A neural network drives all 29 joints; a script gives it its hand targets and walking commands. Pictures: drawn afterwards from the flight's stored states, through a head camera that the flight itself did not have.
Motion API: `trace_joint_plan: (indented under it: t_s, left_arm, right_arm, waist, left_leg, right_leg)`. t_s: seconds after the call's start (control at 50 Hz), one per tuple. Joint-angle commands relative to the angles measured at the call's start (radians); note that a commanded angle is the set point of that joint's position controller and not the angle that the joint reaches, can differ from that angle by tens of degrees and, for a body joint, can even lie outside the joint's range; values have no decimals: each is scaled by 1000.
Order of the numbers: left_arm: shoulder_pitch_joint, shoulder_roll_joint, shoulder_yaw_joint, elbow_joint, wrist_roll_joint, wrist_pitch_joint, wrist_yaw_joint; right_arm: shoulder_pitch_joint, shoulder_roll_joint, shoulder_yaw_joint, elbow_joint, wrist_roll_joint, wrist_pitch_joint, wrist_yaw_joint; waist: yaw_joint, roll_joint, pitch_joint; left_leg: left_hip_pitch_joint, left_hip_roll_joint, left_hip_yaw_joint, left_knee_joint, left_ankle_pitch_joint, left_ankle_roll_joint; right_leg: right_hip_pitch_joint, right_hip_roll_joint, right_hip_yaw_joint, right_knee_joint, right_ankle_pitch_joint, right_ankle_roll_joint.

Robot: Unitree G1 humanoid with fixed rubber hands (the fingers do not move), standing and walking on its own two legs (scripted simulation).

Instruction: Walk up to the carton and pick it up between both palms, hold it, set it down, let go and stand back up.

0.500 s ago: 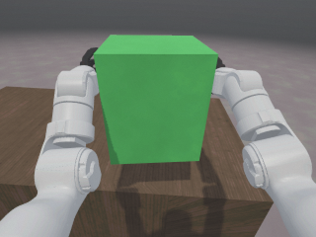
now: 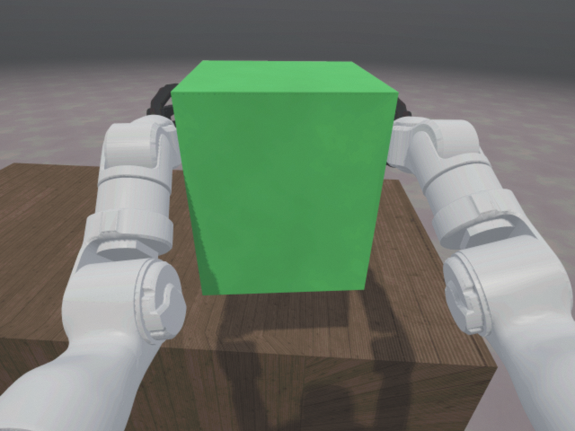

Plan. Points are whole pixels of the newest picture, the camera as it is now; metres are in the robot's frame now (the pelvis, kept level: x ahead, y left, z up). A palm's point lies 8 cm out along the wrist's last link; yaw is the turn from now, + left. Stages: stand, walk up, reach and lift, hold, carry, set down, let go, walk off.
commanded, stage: hold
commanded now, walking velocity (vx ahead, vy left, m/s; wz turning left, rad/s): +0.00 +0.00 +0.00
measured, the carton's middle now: (281, 172) +0.37 +0.00 +0.28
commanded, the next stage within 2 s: none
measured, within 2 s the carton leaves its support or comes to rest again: neither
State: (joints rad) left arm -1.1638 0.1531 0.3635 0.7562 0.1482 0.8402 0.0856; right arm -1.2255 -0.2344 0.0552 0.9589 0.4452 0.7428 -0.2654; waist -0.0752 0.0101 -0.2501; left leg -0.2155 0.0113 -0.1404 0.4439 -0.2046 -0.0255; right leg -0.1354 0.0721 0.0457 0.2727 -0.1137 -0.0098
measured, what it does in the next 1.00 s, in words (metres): stands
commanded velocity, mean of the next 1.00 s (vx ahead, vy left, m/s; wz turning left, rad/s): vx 0.00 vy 0.00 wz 0.00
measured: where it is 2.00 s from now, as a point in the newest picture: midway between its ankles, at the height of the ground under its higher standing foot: outside the picture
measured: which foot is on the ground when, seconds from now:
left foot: down 0.00-1.00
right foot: down 0.00-1.00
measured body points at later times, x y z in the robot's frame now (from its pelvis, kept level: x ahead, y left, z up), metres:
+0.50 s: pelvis +0.00 +0.00 +0.00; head -0.10 +0.02 +0.44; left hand +0.39 +0.17 +0.33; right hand +0.38 -0.13 +0.33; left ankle +0.02 +0.13 -0.75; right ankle +0.02 -0.12 -0.75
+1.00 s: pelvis +0.00 +0.01 +0.00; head -0.10 +0.03 +0.44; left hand +0.40 +0.17 +0.33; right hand +0.38 -0.14 +0.33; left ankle +0.02 +0.13 -0.75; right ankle +0.02 -0.12 -0.75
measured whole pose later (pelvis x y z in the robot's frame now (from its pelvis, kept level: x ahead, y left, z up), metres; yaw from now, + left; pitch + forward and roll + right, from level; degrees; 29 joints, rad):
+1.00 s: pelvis +0.00 +0.01 +0.00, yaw +0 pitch +0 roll -3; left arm -1.17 0.16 0.33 0.73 0.14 0.86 0.10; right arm -1.23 -0.23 0.04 0.98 0.46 0.73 -0.26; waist -0.08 0.01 -0.26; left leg -0.24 0.00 -0.14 0.46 -0.21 -0.02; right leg -0.14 0.07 0.05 0.27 -0.12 0.00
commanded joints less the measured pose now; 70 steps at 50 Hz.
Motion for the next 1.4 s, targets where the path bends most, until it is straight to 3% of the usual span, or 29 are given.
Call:
trace_joint_plan:
  t_s: [0.0, 0.04, 0.08, 0.14, 0.26, 0.36, 0.38, 0.4, 0.42, 0.46, 0.48, 0.5, 0.56, 0.62, 0.64, 0.66, 0.76, 0.84, 0.88, 0.9, 0.96, 1.06, 1.14, 1.16, 1.24, 1.26, 1.28, 1.3, 1.38]
  left_arm:
    - [-878, -725, -324, -234, -230, -75, -145]
    - [-772, -730, -278, -145, -218, -61, -145]
    - [-781, -732, -273, -108, -196, -53, -163]
    - [-820, -692, -263, -132, -201, -64, -167]
    - [-823, -751, -352, -190, -266, -61, -164]
    - [-787, -667, -224, -137, -176, -56, -170]
    - [-774, -695, -262, -114, -208, -56, -177]
    - [-778, -682, -238, -92, -191, -58, -170]
    - [-736, -719, -260, -82, -184, -49, -184]
    - [-773, -727, -259, -85, -200, -49, -178]
    - [-770, -732, -298, -98, -219, -54, -187]
    - [-853, -720, -280, -152, -208, -75, -172]
    - [-826, -781, -362, -235, -227, -61, -154]
    - [-844, -773, -366, -217, -253, -65, -150]
    - [-832, -754, -339, -253, -219, -59, -149]
    - [-811, -747, -336, -185, -214, -49, -154]
    - [-878, -729, -275, -160, -182, -53, -144]
    - [-801, -780, -345, -140, -227, -51, -137]
    - [-868, -743, -274, -187, -186, -57, -134]
    - [-818, -722, -287, -173, -176, -51, -145]
    - [-850, -733, -292, -197, -205, -61, -144]
    - [-779, -763, -331, -158, -227, -54, -163]
    - [-826, -732, -277, -202, -186, -49, -146]
    - [-795, -750, -334, -232, -226, -52, -158]
    - [-762, -672, -219, -95, -153, -38, -182]
    - [-752, -695, -284, -185, -194, -49, -192]
    - [-827, -681, -258, -207, -200, -58, -174]
    - [-845, -729, -321, -258, -235, -67, -167]
    - [-789, -737, -326, -178, -245, -53, -160]
  right_arm:
    - [-1028, 683, 83, -473, 215, -81, 140]
    - [-999, 669, 107, -476, 203, -67, 138]
    - [-978, 646, 59, -437, 175, -66, 119]
    - [-981, 695, 85, -448, 175, -58, 126]
    - [-975, 662, 71, -501, 189, -52, 109]
    - [-986, 650, 87, -476, 192, -51, 114]
    - [-993, 652, 70, -495, 172, -54, 113]
    - [-1038, 663, 99, -474, 198, -56, 123]
    - [-964, 615, 42, -448, 172, -54, 113]
    - [-1013, 609, 51, -447, 169, -56, 117]
    - [-951, 598, 18, -464, 138, -57, 109]
    - [-1015, 651, 72, -473, 192, -67, 122]
    - [-979, 623, 65, -500, 205, -69, 131]
    - [-961, 660, 70, -481, 183, -61, 119]
    - [-952, 657, 87, -444, 194, -57, 125]
    - [-977, 625, 64, -451, 199, -59, 125]
    - [-1055, 629, 62, -407, 219, -74, 152]
    - [-964, 627, 39, -412, 176, -80, 147]
    - [-969, 627, 42, -343, 190, -62, 155]
    - [-889, 622, 23, -300, 157, -53, 147]
    - [-1018, 643, 78, -449, 208, -73, 149]
    - [-979, 632, 76, -494, 186, -67, 123]
    - [-963, 666, 117, -425, 227, -43, 127]
    - [-985, 673, 119, -560, 225, -69, 126]
    - [-946, 668, 110, -431, 195, -46, 115]
    - [-906, 683, 93, -515, 172, -55, 101]
    - [-1047, 714, 144, -564, 225, -63, 115]
    - [-994, 711, 114, -557, 205, -66, 118]
    - [-979, 661, 99, -567, 192, -55, 102]
  waist:
    - [15, 106, -410]
    - [33, 53, -334]
    - [-30, 38, -281]
    - [8, 19, -270]
    - [-52, 93, -360]
    - [12, 39, -283]
    - [-34, 39, -306]
    - [47, 58, -266]
    - [-26, 76, -255]
    - [-10, 67, -290]
    - [-77, 40, -304]
    - [1, 73, -304]
    - [-27, 139, -384]
    - [-68, 75, -356]
    - [-19, 84, -345]
    - [-45, 106, -325]
    - [32, 131, -291]
    - [-42, 113, -337]
    - [-1, 113, -299]
    - [-67, 82, -262]
    - [-3, 63, -379]
    - [-53, 60, -342]
    - [32, 91, -252]
    - [-11, 73, -375]
    - [16, 20, -219]
    - [-55, -1, -311]
    - [51, 13, -341]
    - [-16, 38, -394]
    - [-33, 51, -370]
  left_leg:
    - [76, -42, 50, -56, 219, -43]
    - [53, -53, 45, -60, 210, -25]
    - [34, -56, 38, -61, 143, -23]
    - [2, -58, 51, -79, 99, -9]
    - [61, -64, 35, -40, 202, -36]
    - [28, -60, 40, -59, 156, -7]
    - [54, -63, 42, -56, 166, -9]
    - [37, -48, 45, -67, 163, -21]
    - [33, -58, 37, -64, 154, -23]
    - [52, -43, 27, -67, 170, -32]
    - [60, -51, 31, -62, 176, -32]
    - [29, -42, 28, -77, 135, -28]
    - [75, -38, 40, -54, 233, -54]
    - [75, -42, 28, -37, 208, -52]
    - [48, -35, 33, -57, 193, -46]
    - [56, -41, 33, -50, 162, -48]
    - [2, -38, 42, -76, 106, -43]
    - [51, -34, 32, -64, 157, -46]
    - [11, -31, 28, -86, 103, -47]
    - [22, -34, 29, -83, 122, -48]
    - [52, -38, 30, -56, 188, -44]
    - [81, -45, 29, -37, 277, -48]
    - [51, -50, 47, -44, 243, -42]
    - [92, -48, 33, -32, 298, -48]
    - [40, -54, 41, -68, 161, -14]
    - [71, -60, 43, -43, 226, -18]
    - [60, -53, 49, -61, 214, -21]
    - [86, -52, 36, -43, 240, -39]
    - [85, -65, 38, -28, 240, -28]
  right_leg:
    - [141, 22, 9, -6, 123, 1]
    - [148, 18, 1, -28, 116, -1]
    - [144, 14, 12, -36, 75, 13]
    - [114, 6, 3, -36, 14, 21]
    - [154, 1, 16, -24, 144, 23]
    - [123, -5, 30, -28, 77, 26]
    - [106, -6, 21, -36, 91, 23]
    - [93, 2, 15, -36, 57, 11]
    - [117, -1, 14, -35, 75, 14]
    - [112, 13, 5, -44, 61, 0]
    - [144, 12, 13, -45, 97, 7]
    - [126, 17, 8, -30, 46, 0]
    - [151, 27, 5, -9, 137, -2]
    - [128, 24, 0, -24, 132, 10]
    - [140, 32, -9, -14, 104, 4]
    - [114, 14, 6, -20, 81, 1]
    - [114, 20, 5, -18, 18, -9]
    - [114, 25, -3, -26, 86, -9]
    - [118, 27, 3, -20, 19, -14]
    - [127, 12, 18, -19, 75, 3]
    - [152, 28, 4, -3, 95, 0]
    - [156, 25, 9, -22, 189, 10]
    - [137, 17, 10, -22, 138, 15]
    - [173, 14, 19, -16, 195, 20]
    - [133, 6, 13, -47, 83, 21]
    - [167, -1, 29, -39, 174, 43]
    - [140, 8, 13, -32, 120, 29]
    - [159, 26, 4, -9, 157, 16]
    - [133, 16, 4, -26, 156, 19]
